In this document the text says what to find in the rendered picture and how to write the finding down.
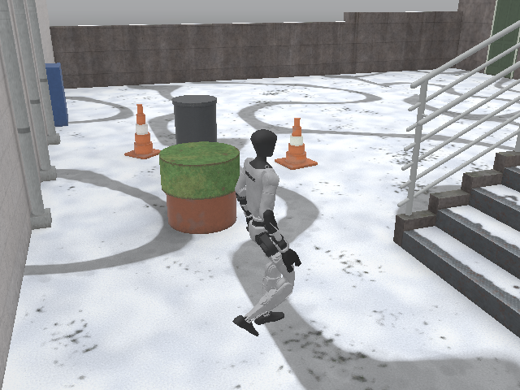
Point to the stairs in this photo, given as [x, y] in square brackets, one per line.
[476, 248]

